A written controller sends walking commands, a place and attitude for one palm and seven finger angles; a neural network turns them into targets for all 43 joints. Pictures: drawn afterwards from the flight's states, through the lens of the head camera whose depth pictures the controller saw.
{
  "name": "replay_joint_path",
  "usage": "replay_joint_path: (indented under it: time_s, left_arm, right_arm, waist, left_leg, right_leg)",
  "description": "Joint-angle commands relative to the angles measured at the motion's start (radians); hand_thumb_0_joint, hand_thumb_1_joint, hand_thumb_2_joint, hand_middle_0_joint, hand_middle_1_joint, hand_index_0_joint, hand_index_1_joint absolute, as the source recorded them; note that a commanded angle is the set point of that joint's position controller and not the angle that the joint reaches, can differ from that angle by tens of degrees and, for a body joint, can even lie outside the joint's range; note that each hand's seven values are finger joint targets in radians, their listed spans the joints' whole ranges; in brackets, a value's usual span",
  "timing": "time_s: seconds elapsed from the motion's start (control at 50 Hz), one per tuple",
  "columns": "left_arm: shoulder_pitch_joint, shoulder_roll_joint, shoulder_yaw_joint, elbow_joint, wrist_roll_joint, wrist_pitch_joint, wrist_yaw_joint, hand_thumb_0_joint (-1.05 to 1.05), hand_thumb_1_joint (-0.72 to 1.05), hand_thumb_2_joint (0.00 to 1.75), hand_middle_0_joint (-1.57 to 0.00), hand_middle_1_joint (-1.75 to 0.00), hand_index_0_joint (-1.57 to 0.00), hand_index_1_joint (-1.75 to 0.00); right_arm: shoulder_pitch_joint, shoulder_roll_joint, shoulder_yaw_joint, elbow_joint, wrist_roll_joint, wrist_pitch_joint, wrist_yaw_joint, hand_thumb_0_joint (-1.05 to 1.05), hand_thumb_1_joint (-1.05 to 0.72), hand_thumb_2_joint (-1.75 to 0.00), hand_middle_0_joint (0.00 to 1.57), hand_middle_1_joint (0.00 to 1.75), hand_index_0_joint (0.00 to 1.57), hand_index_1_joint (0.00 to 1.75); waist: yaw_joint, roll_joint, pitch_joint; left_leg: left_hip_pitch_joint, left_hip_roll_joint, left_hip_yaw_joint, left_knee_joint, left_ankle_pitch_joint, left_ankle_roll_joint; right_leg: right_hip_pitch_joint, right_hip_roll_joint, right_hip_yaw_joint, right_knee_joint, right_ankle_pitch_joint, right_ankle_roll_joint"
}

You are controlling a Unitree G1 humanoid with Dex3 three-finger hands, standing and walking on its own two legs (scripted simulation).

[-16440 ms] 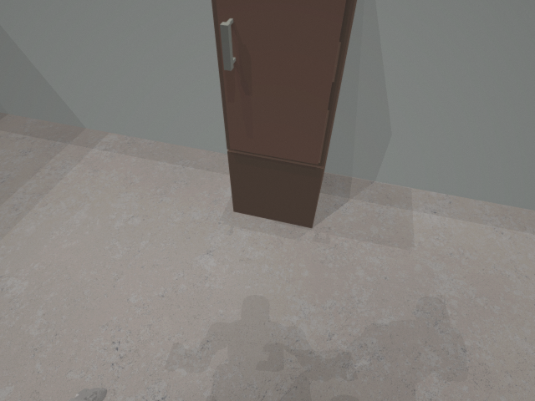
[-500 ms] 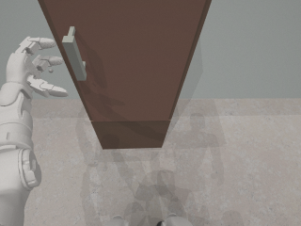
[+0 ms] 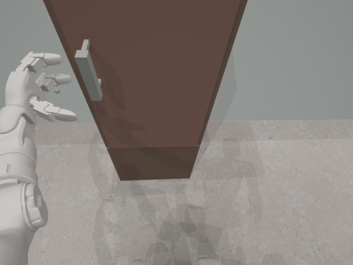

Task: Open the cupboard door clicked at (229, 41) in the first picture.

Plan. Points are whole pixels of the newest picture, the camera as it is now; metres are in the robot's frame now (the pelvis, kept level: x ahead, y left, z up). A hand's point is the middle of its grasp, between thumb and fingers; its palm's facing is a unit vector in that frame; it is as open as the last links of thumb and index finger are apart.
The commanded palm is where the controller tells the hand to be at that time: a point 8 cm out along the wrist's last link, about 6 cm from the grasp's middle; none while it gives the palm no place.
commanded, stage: move the hooked fingers beside the handle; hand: left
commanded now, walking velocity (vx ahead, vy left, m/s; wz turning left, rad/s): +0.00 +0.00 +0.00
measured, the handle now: (91, 71) +0.53 +0.18 +0.11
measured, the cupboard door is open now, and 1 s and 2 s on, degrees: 0 0 1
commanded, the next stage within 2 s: slide the fingers in behind the handle in 0.10 s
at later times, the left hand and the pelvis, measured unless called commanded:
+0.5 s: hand (65, 90) +0.47 +0.23 +0.11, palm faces -0.01 -1.00 +0.02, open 14.0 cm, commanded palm +0.45 +0.27 +0.11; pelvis +0.00 +0.00 +0.00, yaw +0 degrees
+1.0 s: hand (80, 89) +0.48 +0.20 +0.11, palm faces +0.00 -1.00 +0.02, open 14.0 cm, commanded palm +0.45 +0.24 +0.11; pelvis +0.00 +0.00 +0.00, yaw +0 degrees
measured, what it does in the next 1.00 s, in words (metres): stands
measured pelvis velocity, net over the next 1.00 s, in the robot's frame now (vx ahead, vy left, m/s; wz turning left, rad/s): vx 0.00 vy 0.00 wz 0.00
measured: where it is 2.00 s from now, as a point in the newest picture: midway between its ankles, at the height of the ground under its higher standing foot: outside the picture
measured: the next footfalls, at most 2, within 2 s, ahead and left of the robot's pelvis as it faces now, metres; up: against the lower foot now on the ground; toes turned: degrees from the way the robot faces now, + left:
none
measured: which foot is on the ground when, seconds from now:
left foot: down 0.00-1.00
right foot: down 0.00-1.00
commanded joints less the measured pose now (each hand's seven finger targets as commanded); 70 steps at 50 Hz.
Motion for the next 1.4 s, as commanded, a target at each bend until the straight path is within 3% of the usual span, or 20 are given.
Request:
replay_joint_path:
  time_s: [0.0, 0.08, 0.12, 0.18, 0.2, 0.26, 0.3, 0.36, 0.38, 0.52, 0.68, 0.74, 0.78, 0.9, 0.98, 1.04, 1.12, 1.24, 1.3, 1.38]
  left_arm:
    - [-0.407, 0.257, 0.023, -0.260, -0.018, -0.076, 0.003, 0.00, -0.50, 0.30, -0.30, -1.20, -0.30, -1.20]
    - [-0.378, 0.280, 0.050, -0.180, -0.029, -0.058, 0.002, 0.00, -0.50, 0.30, -0.30, -1.20, -0.30, -1.20]
    - [-0.430, 0.283, 0.027, -0.179, -0.015, -0.050, -0.001, 0.00, -0.50, 0.30, -0.30, -1.20, -0.30, -1.20]
    - [-0.478, 0.322, 0.045, -0.210, -0.006, -0.072, 0.003, 0.00, -0.50, 0.30, -0.30, -1.20, -0.30, -1.20]
    - [-0.502, 0.259, -0.003, -0.218, -0.012, -0.076, -0.002, 0.00, -0.50, 0.30, -0.30, -1.20, -0.30, -1.20]
    - [-0.484, 0.266, 0.014, -0.185, -0.023, -0.080, -0.011, 0.00, -0.50, 0.30, -0.30, -1.20, -0.30, -1.20]
    - [-0.522, 0.217, -0.031, -0.195, -0.020, -0.071, -0.009, 0.00, -0.50, 0.30, -0.30, -1.20, -0.30, -1.20]
    - [-0.473, 0.255, 0.017, -0.191, -0.022, -0.063, 0.004, 0.00, -0.50, 0.30, -0.30, -1.20, -0.30, -1.20]
    - [-0.495, 0.214, -0.021, -0.208, -0.021, -0.061, 0.008, 0.00, -0.50, 0.30, -0.30, -1.20, -0.30, -1.20]
    - [-0.438, 0.229, 0.016, -0.244, -0.005, -0.066, 0.054, 0.00, -0.50, 0.30, -0.30, -1.20, -0.30, -1.20]
    - [-0.444, 0.170, -0.017, -0.232, 0.001, -0.064, 0.084, 0.00, -0.50, 0.30, -0.30, -1.20, -0.30, -1.20]
    - [-0.430, 0.201, 0.013, -0.208, 0.000, -0.065, 0.091, 0.00, -0.50, 0.30, -0.30, -1.20, -0.30, -1.20]
    - [-0.476, 0.206, 0.005, -0.219, 0.007, -0.071, 0.093, 0.00, -0.50, 0.30, -0.30, -1.20, -0.30, -1.20]
    - [-0.500, 0.126, -0.048, -0.224, 0.001, -0.081, 0.098, 0.00, -0.50, 0.30, -0.30, -1.20, -0.30, -1.20]
    - [-0.491, 0.116, -0.047, -0.246, 0.006, -0.073, 0.114, 0.00, -0.50, 0.30, -0.30, -1.20, -0.30, -1.20]
    - [-0.467, 0.142, -0.017, -0.232, 0.008, -0.071, 0.133, 0.00, -0.50, 0.30, -0.30, -1.20, -0.30, -1.20]
    - [-0.470, 0.084, -0.057, -0.291, 0.013, -0.086, 0.152, 0.00, -0.50, 0.30, -0.30, -1.20, -0.30, -1.20]
    - [-0.424, 0.056, -0.062, -0.276, 0.011, -0.071, 0.178, 0.00, -0.50, 0.30, -0.30, -1.20, -0.30, -1.20]
    - [-0.443, 0.021, -0.091, -0.282, 0.020, -0.071, 0.192, 0.00, -0.50, 0.30, -0.30, -1.20, -0.30, -1.20]
    - [-0.457, 0.003, -0.097, -0.289, 0.021, -0.085, 0.212, 0.00, -0.50, 0.30, -0.30, -1.20, -0.30, -1.20]
  right_arm:
    - [0.094, -0.172, -0.070, -0.080, -0.004, -0.024, -0.012, 0.00, -0.90, -0.90, 0.20, 0.30, 0.20, 0.30]
    - [0.092, -0.180, -0.068, -0.078, -0.001, -0.020, -0.015, 0.00, -0.90, -0.90, 0.20, 0.30, 0.20, 0.30]
    - [0.084, -0.181, -0.063, -0.081, 0.001, -0.023, -0.020, 0.00, -0.90, -0.90, 0.20, 0.30, 0.20, 0.30]
    - [0.087, -0.182, -0.063, -0.077, -0.002, -0.028, -0.025, 0.00, -0.90, -0.90, 0.20, 0.30, 0.20, 0.30]
    - [0.083, -0.176, -0.061, -0.076, -0.003, -0.033, -0.023, 0.00, -0.90, -0.90, 0.20, 0.30, 0.20, 0.30]
    - [0.093, -0.184, -0.064, -0.065, -0.004, -0.037, -0.023, 0.00, -0.90, -0.90, 0.20, 0.30, 0.20, 0.30]
    - [0.092, -0.180, -0.063, -0.061, -0.006, -0.041, -0.020, 0.00, -0.90, -0.90, 0.20, 0.30, 0.20, 0.30]
    - [0.104, -0.184, -0.068, -0.060, -0.008, -0.040, -0.016, 0.00, -0.90, -0.90, 0.20, 0.30, 0.20, 0.30]
    - [0.098, -0.178, -0.064, -0.063, -0.008, -0.040, -0.013, 0.00, -0.90, -0.90, 0.20, 0.30, 0.20, 0.30]
    - [0.104, -0.171, -0.071, -0.079, -0.010, -0.033, -0.001, 0.00, -0.90, -0.90, 0.20, 0.30, 0.20, 0.30]
    - [0.103, -0.164, -0.071, -0.074, -0.010, -0.035, 0.004, 0.00, -0.90, -0.90, 0.20, 0.30, 0.20, 0.30]
    - [0.109, -0.167, -0.071, -0.075, -0.011, -0.035, 0.002, 0.00, -0.90, -0.90, 0.20, 0.30, 0.20, 0.30]
    - [0.103, -0.165, -0.069, -0.070, -0.010, -0.038, 0.000, 0.00, -0.90, -0.90, 0.20, 0.30, 0.20, 0.30]
    - [0.104, -0.160, -0.073, -0.058, -0.011, -0.047, 0.003, 0.00, -0.90, -0.90, 0.20, 0.30, 0.20, 0.30]
    - [0.105, -0.156, -0.076, -0.060, -0.013, -0.046, 0.009, 0.00, -0.90, -0.90, 0.20, 0.30, 0.20, 0.30]
    - [0.108, -0.158, -0.076, -0.063, -0.014, -0.042, 0.009, 0.00, -0.90, -0.90, 0.20, 0.30, 0.20, 0.30]
    - [0.096, -0.147, -0.080, -0.070, -0.013, -0.048, 0.016, 0.00, -0.90, -0.90, 0.20, 0.30, 0.20, 0.30]
    - [0.098, -0.145, -0.081, -0.068, -0.013, -0.043, 0.022, 0.00, -0.90, -0.90, 0.20, 0.30, 0.20, 0.30]
    - [0.081, -0.137, -0.080, -0.070, -0.011, -0.045, 0.023, 0.00, -0.90, -0.90, 0.20, 0.30, 0.20, 0.30]
    - [0.076, -0.134, -0.080, -0.069, -0.011, -0.053, 0.024, 0.00, -0.90, -0.90, 0.20, 0.30, 0.20, 0.30]
  waist:
    - [0.009, 0.150, -0.398]
    - [-0.002, 0.037, -0.331]
    - [-0.014, 0.062, -0.308]
    - [-0.013, 0.110, -0.362]
    - [-0.031, 0.124, -0.364]
    - [-0.026, 0.090, -0.382]
    - [-0.036, 0.136, -0.373]
    - [-0.013, 0.112, -0.414]
    - [-0.024, 0.123, -0.406]
    - [0.003, 0.104, -0.406]
    - [-0.012, 0.083, -0.371]
    - [-0.010, 0.041, -0.355]
    - [-0.015, 0.069, -0.356]
    - [-0.027, 0.091, -0.384]
    - [-0.017, 0.104, -0.412]
    - [-0.009, 0.058, -0.392]
    - [-0.002, 0.107, -0.430]
    - [-0.002, 0.033, -0.395]
    - [-0.006, 0.050, -0.351]
    - [-0.007, 0.049, -0.374]
  left_leg:
    - [0.358, 0.005, -0.118, -0.087, 0.463, -0.041]
    - [0.277, 0.002, -0.109, -0.091, 0.386, -0.028]
    - [0.247, -0.003, -0.107, -0.099, 0.329, -0.024]
    - [0.290, -0.002, -0.117, -0.086, 0.351, -0.030]
    - [0.311, -0.001, -0.117, -0.084, 0.352, -0.031]
    - [0.313, 0.003, -0.128, -0.077, 0.357, -0.033]
    - [0.335, 0.004, -0.137, -0.080, 0.354, -0.037]
    - [0.338, 0.004, -0.135, -0.071, 0.402, -0.038]
    - [0.340, 0.004, -0.134, -0.075, 0.401, -0.039]
    - [0.323, 0.004, -0.122, -0.079, 0.425, -0.037]
    - [0.311, 0.003, -0.116, -0.086, 0.388, -0.033]
    - [0.269, -0.001, -0.109, -0.087, 0.357, -0.026]
    - [0.260, -0.004, -0.106, -0.087, 0.337, -0.025]
    - [0.316, 0.000, -0.119, -0.077, 0.369, -0.033]
    - [0.331, -0.002, -0.115, -0.070, 0.422, -0.034]
    - [0.299, -0.005, -0.111, -0.070, 0.411, -0.029]
    - [0.348, -0.005, -0.108, -0.072, 0.432, -0.035]
    - [0.310, -0.008, -0.099, -0.079, 0.441, -0.030]
    - [0.301, -0.010, -0.095, -0.088, 0.393, -0.031]
    - [0.310, -0.014, -0.093, -0.091, 0.364, -0.030]
  right_leg:
    - [0.098, 0.023, 0.039, -0.055, 0.311, -0.008]
    - [0.116, 0.024, 0.042, -0.065, 0.299, -0.003]
    - [0.110, 0.018, 0.048, -0.069, 0.270, -0.003]
    - [0.095, 0.018, 0.051, -0.059, 0.266, -0.006]
    - [0.076, 0.020, 0.048, -0.060, 0.263, -0.004]
    - [0.069, 0.022, 0.045, -0.053, 0.256, -0.006]
    - [0.031, 0.021, 0.038, -0.052, 0.233, -0.007]
    - [0.061, 0.022, 0.039, -0.045, 0.268, -0.008]
    - [0.052, 0.021, 0.034, -0.047, 0.264, -0.006]
    - [0.096, 0.026, 0.036, -0.043, 0.295, -0.007]
    - [0.089, 0.027, 0.039, -0.052, 0.281, -0.005]
    - [0.121, 0.025, 0.045, -0.056, 0.282, -0.005]
    - [0.118, 0.022, 0.051, -0.055, 0.279, -0.003]
    - [0.080, 0.025, 0.043, -0.048, 0.275, -0.004]
    - [0.092, 0.023, 0.042, -0.041, 0.316, -0.003]
    - [0.117, 0.024, 0.044, -0.042, 0.323, -0.005]
    - [0.115, 0.025, 0.045, -0.041, 0.333, -0.006]
    - [0.155, 0.025, 0.043, -0.046, 0.369, -0.003]
    - [0.133, 0.023, 0.045, -0.055, 0.340, -0.003]
    - [0.141, 0.022, 0.050, -0.058, 0.326, -0.003]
